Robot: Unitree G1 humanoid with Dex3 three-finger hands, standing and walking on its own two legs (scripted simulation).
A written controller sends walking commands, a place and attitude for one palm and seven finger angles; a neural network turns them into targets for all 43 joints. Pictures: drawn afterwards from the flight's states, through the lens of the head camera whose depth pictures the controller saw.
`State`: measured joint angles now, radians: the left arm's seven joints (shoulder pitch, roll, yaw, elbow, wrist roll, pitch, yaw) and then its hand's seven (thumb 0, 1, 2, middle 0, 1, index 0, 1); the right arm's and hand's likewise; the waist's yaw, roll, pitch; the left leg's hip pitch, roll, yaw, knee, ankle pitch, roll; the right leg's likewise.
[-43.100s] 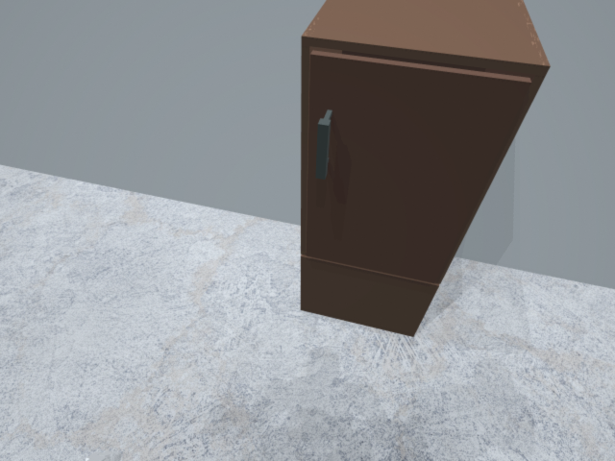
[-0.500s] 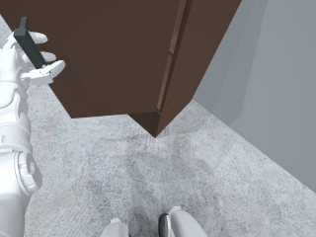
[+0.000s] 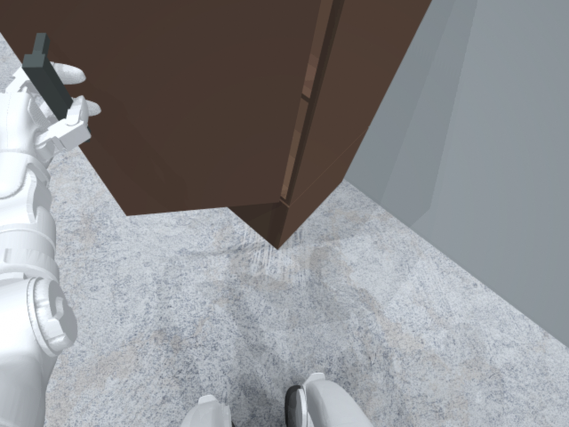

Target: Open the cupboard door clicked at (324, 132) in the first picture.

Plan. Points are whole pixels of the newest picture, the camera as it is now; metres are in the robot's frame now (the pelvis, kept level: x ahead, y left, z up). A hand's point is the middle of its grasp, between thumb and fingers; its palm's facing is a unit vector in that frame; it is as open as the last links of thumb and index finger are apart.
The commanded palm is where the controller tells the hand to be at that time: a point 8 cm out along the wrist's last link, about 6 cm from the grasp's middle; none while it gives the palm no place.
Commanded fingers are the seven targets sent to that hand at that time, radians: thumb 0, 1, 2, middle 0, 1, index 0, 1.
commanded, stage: pull the door open along its arc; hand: left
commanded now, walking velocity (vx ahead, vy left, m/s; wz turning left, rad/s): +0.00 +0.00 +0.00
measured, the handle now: (63, 92) +0.55 +0.25 +0.08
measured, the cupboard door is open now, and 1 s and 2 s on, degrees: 50 96 96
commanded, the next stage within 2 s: open thumb and fingers to let go in 0.92 s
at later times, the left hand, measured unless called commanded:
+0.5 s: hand (127, 226) +0.36 +0.16 +0.07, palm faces +0.22 -0.98 +0.05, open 6.1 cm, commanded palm +0.30 +0.23 +0.07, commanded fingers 0.00 0.90 0.90 -0.40 -1.35 -0.40 -1.35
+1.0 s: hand (213, 278) +0.29 +0.06 +0.08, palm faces +0.46 -0.89 -0.01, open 6.1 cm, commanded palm +0.25 +0.10 +0.07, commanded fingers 0.00 0.90 0.90 -0.40 -1.35 -0.40 -1.35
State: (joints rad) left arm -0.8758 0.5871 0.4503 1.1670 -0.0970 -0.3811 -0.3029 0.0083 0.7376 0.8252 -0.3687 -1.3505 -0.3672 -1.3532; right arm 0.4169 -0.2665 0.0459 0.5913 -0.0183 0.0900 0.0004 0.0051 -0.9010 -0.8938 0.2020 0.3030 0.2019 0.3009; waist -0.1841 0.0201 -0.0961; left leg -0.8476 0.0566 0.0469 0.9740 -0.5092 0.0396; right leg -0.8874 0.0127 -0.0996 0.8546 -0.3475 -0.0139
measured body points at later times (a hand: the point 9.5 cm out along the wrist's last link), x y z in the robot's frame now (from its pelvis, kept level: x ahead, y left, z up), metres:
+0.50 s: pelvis +0.02 +0.00 +0.02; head +0.08 +0.00 +0.47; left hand +0.34 +0.21 +0.07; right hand +0.15 -0.24 -0.08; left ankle -0.04 +0.09 -0.68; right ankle +0.03 -0.12 -0.68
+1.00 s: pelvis +0.02 -0.05 +0.02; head +0.05 -0.06 +0.47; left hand +0.26 +0.11 +0.08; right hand +0.18 -0.26 -0.08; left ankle -0.04 +0.09 -0.68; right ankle +0.03 -0.12 -0.68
